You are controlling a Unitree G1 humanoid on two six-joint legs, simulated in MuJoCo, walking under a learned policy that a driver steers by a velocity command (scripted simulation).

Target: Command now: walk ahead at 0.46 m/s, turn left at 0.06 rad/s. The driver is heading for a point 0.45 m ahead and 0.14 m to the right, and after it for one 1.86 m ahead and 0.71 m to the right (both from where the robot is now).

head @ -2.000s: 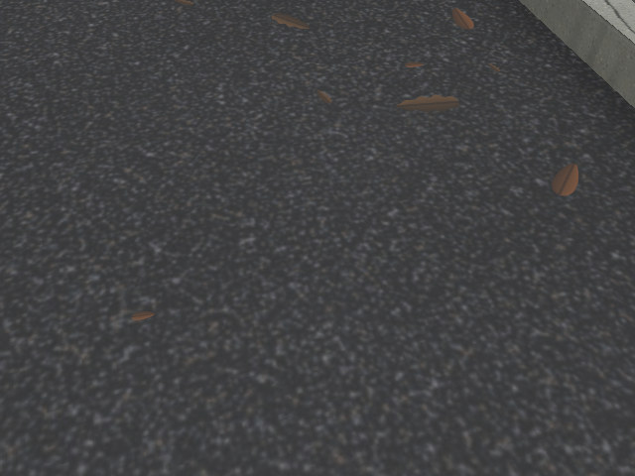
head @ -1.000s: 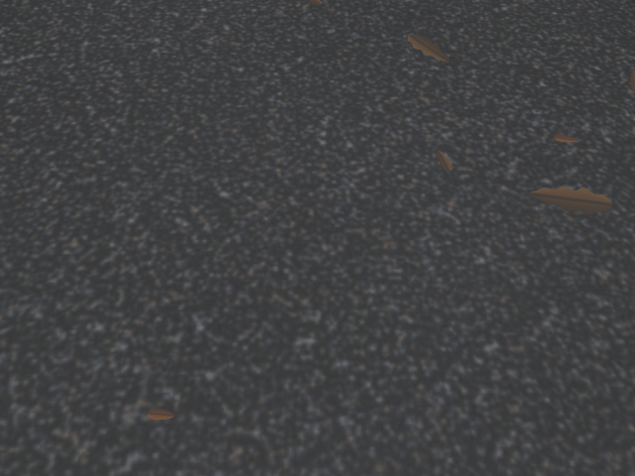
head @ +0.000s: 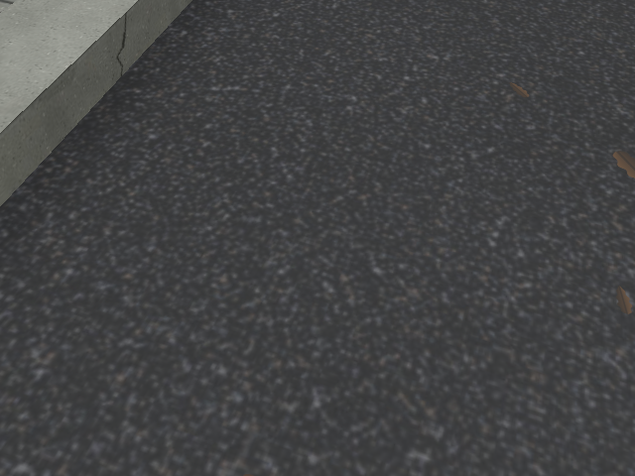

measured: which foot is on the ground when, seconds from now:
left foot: down 0.00-0.16, up 0.18-0.60, down 0.62-1.00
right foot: up 0.00-0.12, down 0.14-0.62, up 0.64-1.00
